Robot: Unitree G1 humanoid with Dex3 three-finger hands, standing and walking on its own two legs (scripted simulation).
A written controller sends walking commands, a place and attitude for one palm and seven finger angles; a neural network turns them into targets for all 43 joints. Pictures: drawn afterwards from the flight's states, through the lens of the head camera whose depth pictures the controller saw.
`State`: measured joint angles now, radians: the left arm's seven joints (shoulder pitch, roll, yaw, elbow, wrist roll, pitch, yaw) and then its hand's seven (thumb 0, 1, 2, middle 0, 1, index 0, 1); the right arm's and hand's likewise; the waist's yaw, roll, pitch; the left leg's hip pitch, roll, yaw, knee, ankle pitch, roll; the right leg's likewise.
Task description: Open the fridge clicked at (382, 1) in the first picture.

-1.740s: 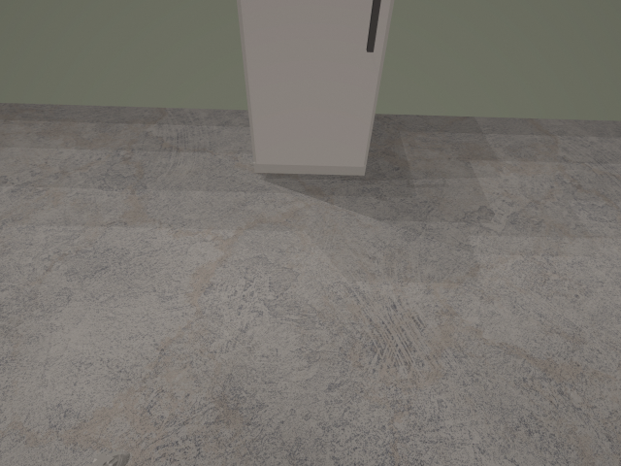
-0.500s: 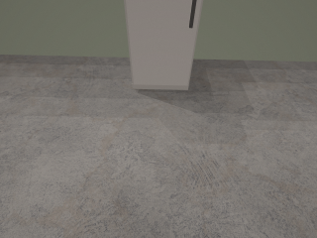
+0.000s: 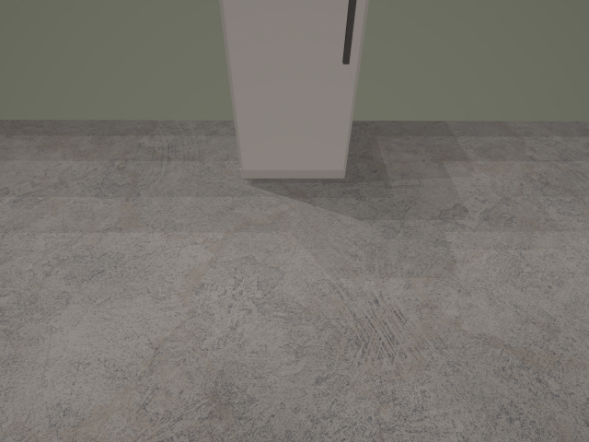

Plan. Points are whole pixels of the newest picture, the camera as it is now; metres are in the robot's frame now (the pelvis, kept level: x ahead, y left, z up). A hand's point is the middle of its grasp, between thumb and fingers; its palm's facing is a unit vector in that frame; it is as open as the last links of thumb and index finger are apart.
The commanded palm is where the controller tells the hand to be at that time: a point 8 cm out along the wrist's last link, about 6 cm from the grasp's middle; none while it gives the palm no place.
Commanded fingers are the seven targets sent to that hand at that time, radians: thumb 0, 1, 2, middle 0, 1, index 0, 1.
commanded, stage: walk to a spot facing it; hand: right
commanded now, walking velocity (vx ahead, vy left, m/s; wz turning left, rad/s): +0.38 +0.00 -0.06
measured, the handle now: out of the picture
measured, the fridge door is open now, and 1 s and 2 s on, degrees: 0 0 0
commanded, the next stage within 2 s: turn to face it in 1.44 s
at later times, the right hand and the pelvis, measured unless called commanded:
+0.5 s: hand (395, 373) +0.30 -0.17 -0.18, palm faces -0.04 +0.98 -0.20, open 7.4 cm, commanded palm none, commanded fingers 0.00 -0.90 -0.90 0.20 0.30 0.20 0.30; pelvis +0.18 +0.02 -0.02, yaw +0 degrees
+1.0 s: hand (411, 327) +0.39 -0.21 -0.18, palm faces +0.10 +0.98 -0.15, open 7.4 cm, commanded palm none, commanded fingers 0.00 -0.90 -0.90 0.20 0.30 0.20 0.30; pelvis +0.40 -0.03 +0.00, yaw -3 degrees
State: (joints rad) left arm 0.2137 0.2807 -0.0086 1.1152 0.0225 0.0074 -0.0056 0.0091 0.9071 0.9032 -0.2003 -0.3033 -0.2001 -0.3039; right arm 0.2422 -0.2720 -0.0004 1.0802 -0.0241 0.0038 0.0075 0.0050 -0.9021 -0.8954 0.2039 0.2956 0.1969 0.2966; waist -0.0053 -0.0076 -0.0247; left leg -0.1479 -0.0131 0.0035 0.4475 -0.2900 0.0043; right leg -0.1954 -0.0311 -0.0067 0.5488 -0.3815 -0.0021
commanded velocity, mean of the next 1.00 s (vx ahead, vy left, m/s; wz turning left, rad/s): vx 0.38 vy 0.00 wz -0.04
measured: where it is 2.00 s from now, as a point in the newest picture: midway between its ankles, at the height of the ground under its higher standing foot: (307, 305)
